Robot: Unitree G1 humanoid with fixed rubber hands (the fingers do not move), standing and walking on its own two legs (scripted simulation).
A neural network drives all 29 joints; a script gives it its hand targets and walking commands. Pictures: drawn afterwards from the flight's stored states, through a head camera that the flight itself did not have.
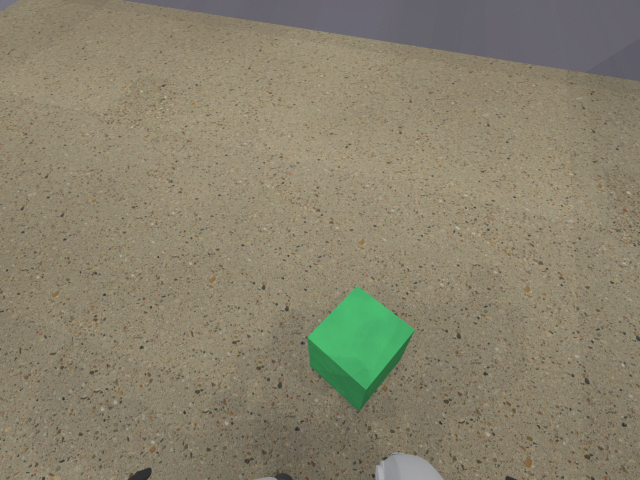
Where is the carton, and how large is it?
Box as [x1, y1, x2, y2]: [307, 286, 414, 410]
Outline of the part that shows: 356,286 307,337 310,365 353,406 359,410 399,360 414,329 358,286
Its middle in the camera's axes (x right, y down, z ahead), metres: +0.12 +0.32 +1.14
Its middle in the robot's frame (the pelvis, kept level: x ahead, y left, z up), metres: +0.51 -0.07 -0.66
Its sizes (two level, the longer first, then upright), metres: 0.210 0.200 0.250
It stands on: the floor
